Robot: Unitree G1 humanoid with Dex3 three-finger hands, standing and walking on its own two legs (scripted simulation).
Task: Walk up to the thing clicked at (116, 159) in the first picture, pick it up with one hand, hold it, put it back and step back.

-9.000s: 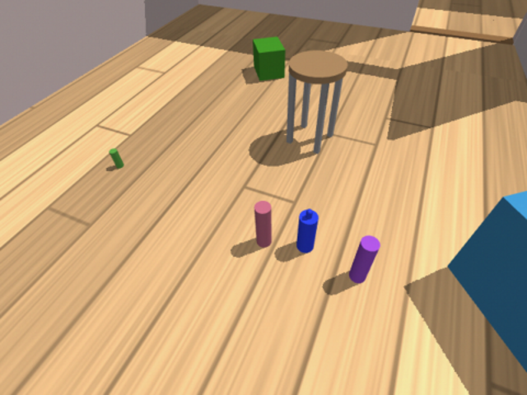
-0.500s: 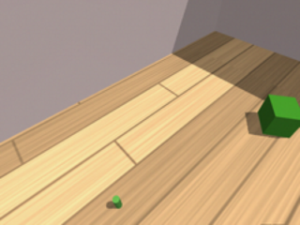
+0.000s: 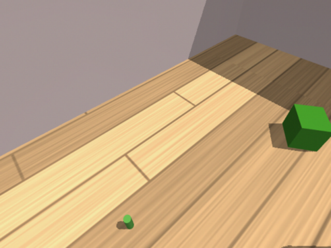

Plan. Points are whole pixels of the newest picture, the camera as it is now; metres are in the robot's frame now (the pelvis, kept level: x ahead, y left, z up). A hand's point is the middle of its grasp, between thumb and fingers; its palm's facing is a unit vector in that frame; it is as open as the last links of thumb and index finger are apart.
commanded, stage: rise first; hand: left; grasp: from above
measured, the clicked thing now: (128, 222) +0.41 +0.24 -0.73
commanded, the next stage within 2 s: none
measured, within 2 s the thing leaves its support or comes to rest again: neither
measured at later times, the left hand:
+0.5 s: hand out of the picture +0.14 +0.26 -0.19, palm faces -0.08 -0.92 -0.38, open 12.3 cm
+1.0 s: hand out of the picture +0.12 +0.27 -0.24, palm faces -0.18 -0.86 -0.48, open 13.2 cm
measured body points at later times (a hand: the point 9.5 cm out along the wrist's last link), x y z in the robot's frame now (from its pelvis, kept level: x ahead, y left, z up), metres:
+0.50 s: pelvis -0.01 +0.00 -0.04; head +0.06 +0.01 +0.40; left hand +0.14 +0.30 -0.17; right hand +0.09 -0.26 -0.15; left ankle -0.01 +0.12 -0.75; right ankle -0.02 -0.14 -0.75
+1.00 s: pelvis -0.02 +0.00 -0.11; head +0.09 +0.02 +0.33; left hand +0.13 +0.31 -0.21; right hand +0.16 -0.24 -0.20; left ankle -0.01 +0.12 -0.75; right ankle -0.02 -0.14 -0.75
